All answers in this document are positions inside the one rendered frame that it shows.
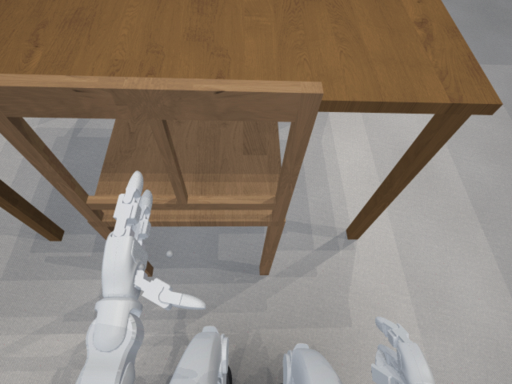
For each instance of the chair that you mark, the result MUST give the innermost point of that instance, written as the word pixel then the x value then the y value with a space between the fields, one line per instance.
pixel 208 149

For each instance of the left robot thigh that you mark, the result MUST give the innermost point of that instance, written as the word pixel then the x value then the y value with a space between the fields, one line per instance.
pixel 205 358

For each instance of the left robot hand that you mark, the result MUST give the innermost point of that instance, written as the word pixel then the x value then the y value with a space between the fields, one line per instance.
pixel 124 252

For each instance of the right robot hand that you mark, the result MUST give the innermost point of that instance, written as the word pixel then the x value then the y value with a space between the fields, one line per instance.
pixel 407 366

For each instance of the table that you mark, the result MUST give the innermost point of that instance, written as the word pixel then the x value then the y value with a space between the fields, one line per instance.
pixel 372 56

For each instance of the left robot forearm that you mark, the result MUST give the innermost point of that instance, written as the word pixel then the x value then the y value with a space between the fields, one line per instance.
pixel 112 342

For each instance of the robot right shin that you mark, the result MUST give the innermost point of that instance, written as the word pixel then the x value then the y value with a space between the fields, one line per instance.
pixel 301 345

